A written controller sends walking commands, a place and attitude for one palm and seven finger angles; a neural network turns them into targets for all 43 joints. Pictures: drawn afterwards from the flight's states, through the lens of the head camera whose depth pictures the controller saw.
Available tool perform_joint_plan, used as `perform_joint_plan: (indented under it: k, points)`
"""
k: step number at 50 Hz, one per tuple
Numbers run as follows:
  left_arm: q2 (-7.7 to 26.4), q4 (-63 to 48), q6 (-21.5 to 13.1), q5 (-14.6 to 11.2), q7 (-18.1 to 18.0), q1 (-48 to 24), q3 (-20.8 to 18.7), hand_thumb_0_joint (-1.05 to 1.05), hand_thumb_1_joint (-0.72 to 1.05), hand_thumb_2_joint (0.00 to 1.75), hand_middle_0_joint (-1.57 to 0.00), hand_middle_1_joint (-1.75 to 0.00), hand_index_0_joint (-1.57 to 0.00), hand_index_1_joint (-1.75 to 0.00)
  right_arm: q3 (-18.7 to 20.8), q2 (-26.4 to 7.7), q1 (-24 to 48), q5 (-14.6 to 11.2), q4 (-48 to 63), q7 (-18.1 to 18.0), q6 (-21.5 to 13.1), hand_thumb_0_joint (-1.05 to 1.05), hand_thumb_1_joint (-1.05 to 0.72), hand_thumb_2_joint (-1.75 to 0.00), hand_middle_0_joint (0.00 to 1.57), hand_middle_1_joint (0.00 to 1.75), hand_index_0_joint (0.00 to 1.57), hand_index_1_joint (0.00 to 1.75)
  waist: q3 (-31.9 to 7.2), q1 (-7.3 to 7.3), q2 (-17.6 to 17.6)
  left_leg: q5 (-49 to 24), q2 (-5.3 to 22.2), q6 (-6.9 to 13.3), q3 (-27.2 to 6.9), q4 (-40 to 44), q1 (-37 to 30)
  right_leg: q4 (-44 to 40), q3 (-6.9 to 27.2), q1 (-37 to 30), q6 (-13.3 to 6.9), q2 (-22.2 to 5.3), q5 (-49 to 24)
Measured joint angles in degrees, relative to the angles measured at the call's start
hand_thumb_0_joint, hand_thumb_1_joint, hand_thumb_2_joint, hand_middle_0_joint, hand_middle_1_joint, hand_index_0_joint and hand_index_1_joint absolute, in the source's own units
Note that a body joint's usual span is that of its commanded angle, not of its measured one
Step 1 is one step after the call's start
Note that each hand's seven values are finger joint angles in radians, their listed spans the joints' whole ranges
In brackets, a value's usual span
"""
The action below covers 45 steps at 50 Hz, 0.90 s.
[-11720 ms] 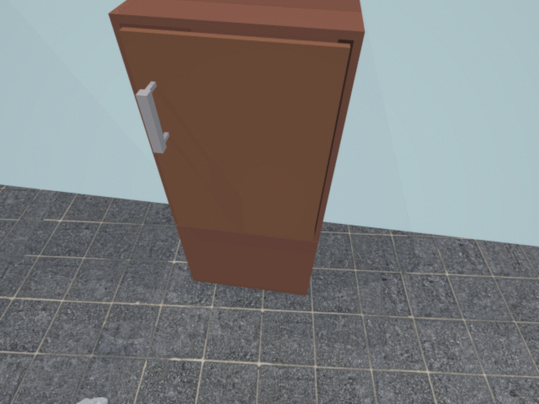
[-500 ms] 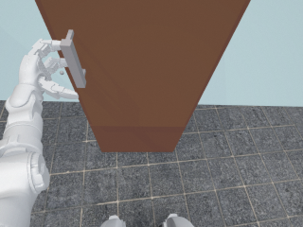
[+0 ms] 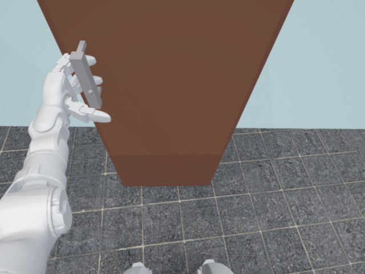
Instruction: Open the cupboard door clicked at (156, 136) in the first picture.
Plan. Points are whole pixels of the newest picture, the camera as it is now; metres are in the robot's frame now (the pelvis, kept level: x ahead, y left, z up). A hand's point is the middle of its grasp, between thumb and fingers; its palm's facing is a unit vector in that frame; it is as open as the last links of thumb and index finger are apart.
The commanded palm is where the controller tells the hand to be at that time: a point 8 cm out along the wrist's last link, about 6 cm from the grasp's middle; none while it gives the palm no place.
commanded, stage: slide the fingers in behind the handle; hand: left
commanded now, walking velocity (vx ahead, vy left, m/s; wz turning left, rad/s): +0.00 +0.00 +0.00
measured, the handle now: (89, 76) +0.53 +0.18 +0.10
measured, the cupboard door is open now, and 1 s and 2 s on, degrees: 0 0 23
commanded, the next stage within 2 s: close the thumb around the handle in 0.42 s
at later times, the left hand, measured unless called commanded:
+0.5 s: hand (90, 91) +0.48 +0.17 +0.11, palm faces -0.04 -1.00 +0.00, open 13.9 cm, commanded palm +0.46 +0.22 +0.11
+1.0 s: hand (94, 91) +0.48 +0.17 +0.10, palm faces -0.05 -1.00 +0.00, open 7.9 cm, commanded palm +0.46 +0.22 +0.11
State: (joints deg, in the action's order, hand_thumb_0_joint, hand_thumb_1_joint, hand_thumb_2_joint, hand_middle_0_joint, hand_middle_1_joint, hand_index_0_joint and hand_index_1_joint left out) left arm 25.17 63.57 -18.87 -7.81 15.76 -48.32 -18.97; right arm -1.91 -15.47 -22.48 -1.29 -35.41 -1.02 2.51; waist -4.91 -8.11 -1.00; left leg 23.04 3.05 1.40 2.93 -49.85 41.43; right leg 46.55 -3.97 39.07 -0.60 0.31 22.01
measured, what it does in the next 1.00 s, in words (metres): stands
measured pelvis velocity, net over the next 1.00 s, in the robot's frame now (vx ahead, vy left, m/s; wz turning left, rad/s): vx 0.00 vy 0.00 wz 0.00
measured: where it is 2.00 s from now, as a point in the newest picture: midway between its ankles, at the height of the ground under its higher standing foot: outside the picture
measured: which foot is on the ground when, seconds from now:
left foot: down 0.00-1.00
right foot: down 0.00-1.00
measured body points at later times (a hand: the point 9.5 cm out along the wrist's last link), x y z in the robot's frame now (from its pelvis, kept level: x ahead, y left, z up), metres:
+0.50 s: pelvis +0.00 +0.00 +0.00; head +0.08 +0.01 +0.44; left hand +0.48 +0.23 +0.11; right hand +0.02 -0.27 -0.11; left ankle +0.01 +0.10 -0.70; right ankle +0.00 -0.12 -0.70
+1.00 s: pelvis +0.00 +0.00 +0.00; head +0.09 +0.01 +0.44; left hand +0.48 +0.22 +0.11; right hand +0.02 -0.26 -0.11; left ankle +0.01 +0.10 -0.70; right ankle +0.00 -0.12 -0.70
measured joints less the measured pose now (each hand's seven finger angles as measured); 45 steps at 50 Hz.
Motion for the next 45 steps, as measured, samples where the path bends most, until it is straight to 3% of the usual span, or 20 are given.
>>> perform_joint_plan:
  k: [7,30,36,45]
  points:
    - [-0.16,0.43,-0.89,0.63,-1.29,-0.33,0.22,-0.02,-0.50,0.30,-0.30,-1.20,-0.30,-1.21,0.06,0.05,0.05,0.07,-0.17,0.08,-0.37,0.00,-0.90,-0.90,0.21,0.30,0.20,0.30,0.14,0.04,-0.07,-0.21,-0.06,-0.11,-0.02,0.01,0.19,0.28,0.00,0.31,-0.11,-0.06,-0.02]
    - [0.28,0.73,-0.73,0.12,-0.54,-0.81,0.21,-0.02,-0.48,0.31,-0.31,-1.21,-0.31,-1.21,0.33,-0.46,-0.22,0.02,-0.52,-0.16,-0.51,0.01,-0.90,-0.90,0.21,0.30,0.20,0.30,0.17,-0.02,0.17,-0.40,-0.07,-0.13,-0.13,0.17,0.44,0.05,-0.02,0.51,-0.15,0.01,-0.23]
    - [0.55,1.37,-0.84,0.32,-0.54,-1.53,0.20,-0.02,-0.32,0.37,-0.32,-1.23,-0.32,-1.23,0.10,-0.26,-0.03,0.02,-0.39,-0.13,-0.55,0.01,-0.90,-0.90,0.21,0.30,0.20,0.30,0.25,-0.15,0.23,-0.29,-0.15,-0.05,-0.23,-0.10,0.76,0.25,-0.10,0.75,-0.07,-0.07,-0.13]
    - [-0.30,0.53,-0.81,0.24,-1.34,-1.63,1.32,-0.01,0.10,0.56,-0.35,-1.27,-0.35,-1.28,0.39,-0.12,-0.27,0.30,-0.82,0.28,-0.76,0.00,-0.90,-0.90,0.21,0.30,0.20,0.30,-0.02,0.28,-0.18,-0.11,-0.32,0.06,-0.25,-0.45,1.33,0.53,-0.08,1.25,0.07,-0.23,0.03]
